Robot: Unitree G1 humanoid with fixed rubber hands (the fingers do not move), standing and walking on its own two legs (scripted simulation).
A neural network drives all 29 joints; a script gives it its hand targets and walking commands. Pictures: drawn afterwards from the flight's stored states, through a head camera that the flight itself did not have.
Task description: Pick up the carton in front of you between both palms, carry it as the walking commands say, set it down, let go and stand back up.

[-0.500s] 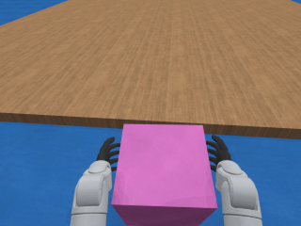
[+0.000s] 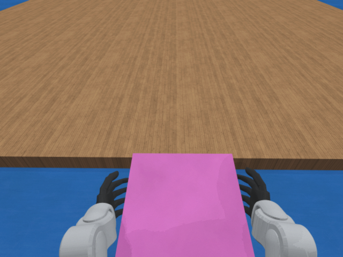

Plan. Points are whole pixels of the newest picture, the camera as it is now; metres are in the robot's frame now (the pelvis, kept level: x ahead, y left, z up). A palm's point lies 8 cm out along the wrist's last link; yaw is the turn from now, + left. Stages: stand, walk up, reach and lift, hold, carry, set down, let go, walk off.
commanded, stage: carry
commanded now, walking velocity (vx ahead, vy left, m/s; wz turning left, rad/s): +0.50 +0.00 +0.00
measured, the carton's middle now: (181, 222) +0.24 -0.01 +0.01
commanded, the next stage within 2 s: none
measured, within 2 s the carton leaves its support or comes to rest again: neither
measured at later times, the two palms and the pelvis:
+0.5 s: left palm (134, 112) +0.55 +0.11 +0.09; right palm (229, 107) +0.57 -0.18 +0.09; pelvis +0.33 -0.04 +0.00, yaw +2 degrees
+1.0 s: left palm (134, 47) +0.98 +0.15 +0.13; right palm (201, 44) +0.99 -0.15 +0.14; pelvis +0.66 +0.00 +0.00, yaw +1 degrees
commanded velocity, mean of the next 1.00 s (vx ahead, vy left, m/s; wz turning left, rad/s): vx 0.50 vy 0.00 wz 0.00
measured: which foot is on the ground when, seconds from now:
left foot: down 0.00-0.16, up 0.18-0.62, down 0.64-1.00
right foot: up 0.00-0.12, down 0.14-0.68, up 0.70-1.00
